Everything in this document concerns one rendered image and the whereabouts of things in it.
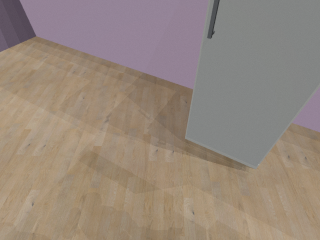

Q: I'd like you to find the fridge door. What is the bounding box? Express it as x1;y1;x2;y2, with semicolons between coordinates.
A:
186;0;320;167

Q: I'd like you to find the handle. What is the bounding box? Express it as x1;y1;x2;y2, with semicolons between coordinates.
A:
207;0;220;39

